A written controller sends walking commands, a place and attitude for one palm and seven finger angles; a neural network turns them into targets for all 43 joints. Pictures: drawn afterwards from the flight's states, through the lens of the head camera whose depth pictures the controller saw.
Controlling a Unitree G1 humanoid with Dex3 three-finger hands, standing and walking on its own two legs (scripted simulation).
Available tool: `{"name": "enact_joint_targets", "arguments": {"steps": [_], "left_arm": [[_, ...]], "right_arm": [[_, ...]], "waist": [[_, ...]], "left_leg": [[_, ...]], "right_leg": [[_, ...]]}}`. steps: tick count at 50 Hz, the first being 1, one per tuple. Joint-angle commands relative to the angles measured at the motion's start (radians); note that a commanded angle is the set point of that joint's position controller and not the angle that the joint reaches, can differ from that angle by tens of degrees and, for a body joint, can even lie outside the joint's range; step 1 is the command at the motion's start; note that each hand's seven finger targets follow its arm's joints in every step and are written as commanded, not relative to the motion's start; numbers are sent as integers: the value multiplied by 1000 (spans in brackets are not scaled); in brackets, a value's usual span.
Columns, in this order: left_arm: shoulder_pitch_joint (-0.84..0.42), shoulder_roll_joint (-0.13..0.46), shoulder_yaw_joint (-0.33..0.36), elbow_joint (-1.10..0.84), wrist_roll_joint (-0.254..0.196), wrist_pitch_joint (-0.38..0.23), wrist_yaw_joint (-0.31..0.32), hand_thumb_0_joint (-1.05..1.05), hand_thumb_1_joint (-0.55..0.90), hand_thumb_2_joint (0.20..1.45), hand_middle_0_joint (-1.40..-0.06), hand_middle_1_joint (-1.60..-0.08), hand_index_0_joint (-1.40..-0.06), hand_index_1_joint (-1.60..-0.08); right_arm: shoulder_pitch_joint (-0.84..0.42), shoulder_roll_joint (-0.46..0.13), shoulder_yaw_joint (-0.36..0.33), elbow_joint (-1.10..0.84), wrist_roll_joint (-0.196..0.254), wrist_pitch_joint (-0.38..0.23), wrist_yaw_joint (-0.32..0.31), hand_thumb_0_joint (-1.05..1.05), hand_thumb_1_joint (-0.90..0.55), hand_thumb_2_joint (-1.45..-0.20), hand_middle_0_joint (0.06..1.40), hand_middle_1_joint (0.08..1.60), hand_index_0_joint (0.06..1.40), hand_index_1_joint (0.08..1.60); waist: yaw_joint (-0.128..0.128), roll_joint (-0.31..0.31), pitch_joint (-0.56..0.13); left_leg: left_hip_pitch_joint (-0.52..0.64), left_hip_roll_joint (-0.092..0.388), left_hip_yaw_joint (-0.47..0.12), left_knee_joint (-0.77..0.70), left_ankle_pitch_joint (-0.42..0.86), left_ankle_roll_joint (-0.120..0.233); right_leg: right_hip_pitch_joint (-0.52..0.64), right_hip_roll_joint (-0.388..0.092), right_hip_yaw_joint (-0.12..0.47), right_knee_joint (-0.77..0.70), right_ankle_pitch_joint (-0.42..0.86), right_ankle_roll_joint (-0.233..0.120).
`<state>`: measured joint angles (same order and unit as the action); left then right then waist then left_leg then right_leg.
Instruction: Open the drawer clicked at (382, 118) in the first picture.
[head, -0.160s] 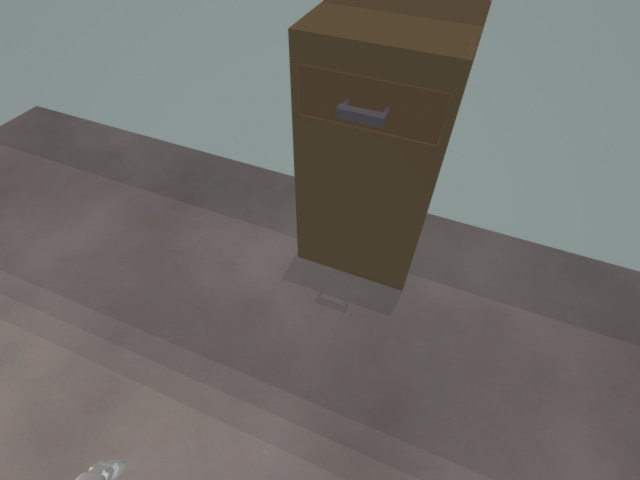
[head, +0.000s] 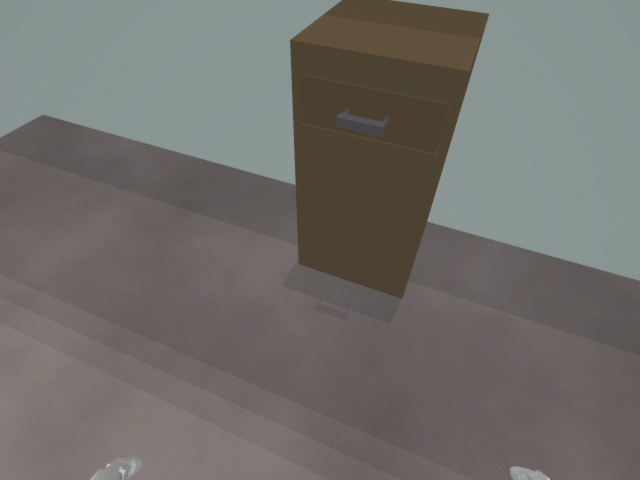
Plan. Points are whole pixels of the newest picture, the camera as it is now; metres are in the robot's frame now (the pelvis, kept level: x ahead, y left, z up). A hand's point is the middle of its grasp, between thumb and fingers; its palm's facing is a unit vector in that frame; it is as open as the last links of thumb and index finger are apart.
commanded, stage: stand and wait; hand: left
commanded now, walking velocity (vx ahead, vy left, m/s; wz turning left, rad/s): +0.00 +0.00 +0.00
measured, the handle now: (363, 120) +0.97 -0.06 -0.04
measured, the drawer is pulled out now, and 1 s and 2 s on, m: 0.00 0.00 0.00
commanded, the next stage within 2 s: look at it before walking up in 0.80 s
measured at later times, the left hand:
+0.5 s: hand out of the picture +0.05 +0.23 -0.15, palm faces -0.02 -0.94 -0.35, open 7.4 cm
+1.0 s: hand out of the picture +0.06 +0.22 -0.15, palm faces -0.03 -0.94 -0.33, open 7.4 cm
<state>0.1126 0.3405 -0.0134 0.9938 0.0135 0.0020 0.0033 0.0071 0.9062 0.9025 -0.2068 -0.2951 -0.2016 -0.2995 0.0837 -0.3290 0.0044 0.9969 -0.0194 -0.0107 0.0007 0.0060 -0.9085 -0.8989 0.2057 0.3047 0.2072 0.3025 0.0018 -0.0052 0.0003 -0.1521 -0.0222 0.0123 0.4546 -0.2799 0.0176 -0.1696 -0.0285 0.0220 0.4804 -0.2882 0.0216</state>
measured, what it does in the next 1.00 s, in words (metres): stands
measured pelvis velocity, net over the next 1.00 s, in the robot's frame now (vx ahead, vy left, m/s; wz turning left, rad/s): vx -0.02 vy -0.02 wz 0.00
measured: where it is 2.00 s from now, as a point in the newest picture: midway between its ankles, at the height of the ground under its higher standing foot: outside the picture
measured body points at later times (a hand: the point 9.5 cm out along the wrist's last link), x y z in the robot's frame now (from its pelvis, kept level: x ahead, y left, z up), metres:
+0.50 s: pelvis -0.02 -0.02 +0.01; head -0.02 -0.02 +0.45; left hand +0.05 +0.28 -0.12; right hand +0.05 -0.32 -0.13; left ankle -0.02 +0.11 -0.74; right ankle -0.02 -0.13 -0.74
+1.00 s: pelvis -0.02 -0.02 +0.01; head -0.02 -0.03 +0.46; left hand +0.06 +0.27 -0.12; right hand +0.05 -0.32 -0.13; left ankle -0.02 +0.11 -0.74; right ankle -0.02 -0.13 -0.74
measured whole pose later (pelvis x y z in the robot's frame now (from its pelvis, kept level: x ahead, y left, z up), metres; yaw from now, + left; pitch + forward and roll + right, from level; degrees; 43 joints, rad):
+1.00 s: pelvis -0.02 -0.02 +0.01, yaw +0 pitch -1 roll +0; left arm 0.13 0.33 -0.01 1.08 0.01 -0.01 0.00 0.01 0.91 0.90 -0.21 -0.30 -0.20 -0.30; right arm 0.13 -0.34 0.01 1.11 -0.01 -0.01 0.00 0.01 -0.91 -0.90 0.21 0.30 0.21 0.30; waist 0.00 0.00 0.02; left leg -0.14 0.02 0.00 0.37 -0.20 -0.02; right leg -0.16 0.01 0.01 0.40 -0.21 -0.01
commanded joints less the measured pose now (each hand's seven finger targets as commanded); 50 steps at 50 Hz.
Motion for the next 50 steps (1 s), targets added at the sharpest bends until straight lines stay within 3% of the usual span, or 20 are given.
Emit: {"name": "enact_joint_targets", "arguments": {"steps": [1,7,31,43,50], "left_arm": [[-37,208,51,-55,-1,-23,14,0,900,900,-200,-300,-200,-300],[-31,206,53,-42,-1,-24,11,0,900,900,-200,-300,-200,-300],[-19,211,49,27,-4,-30,8,0,900,900,-200,-300,-200,-300],[-23,209,50,20,-2,-32,8,0,900,900,-200,-300,-200,-300],[-20,209,50,21,-4,-34,9,0,900,900,-200,-300,-200,-300]], "right_arm": [[-53,-212,-53,-50,4,-25,-17,0,-900,-900,200,300,200,300],[-53,-212,-52,-33,6,-27,-17,0,-900,-900,200,300,200,300],[-6,-216,-39,51,10,-22,-13,0,-900,-900,200,300,200,300],[0,-213,-38,53,10,-24,-12,0,-900,-900,200,300,200,300],[-5,-215,-38,53,11,-27,-15,0,-900,-900,200,300,200,300]], "waist": [[-3,-1,-52],[-1,16,-51],[-2,-6,-7],[-3,-7,-14],[-3,6,-41]], "left_leg": [[26,125,-88,-76,289,24],[30,127,-91,-91,263,23],[6,130,-102,-142,130,8],[7,133,-102,-141,142,6],[31,140,-98,-134,210,5]], "right_leg": [[17,-84,68,-64,294,-53],[16,-82,74,-84,265,-54],[-1,-88,112,-167,127,-58],[-2,-86,116,-171,132,-59],[24,-88,106,-151,240,-59]]}}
